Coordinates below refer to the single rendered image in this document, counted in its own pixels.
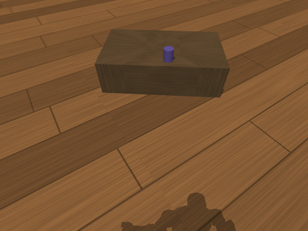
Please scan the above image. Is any can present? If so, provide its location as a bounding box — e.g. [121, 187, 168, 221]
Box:
[163, 46, 174, 63]

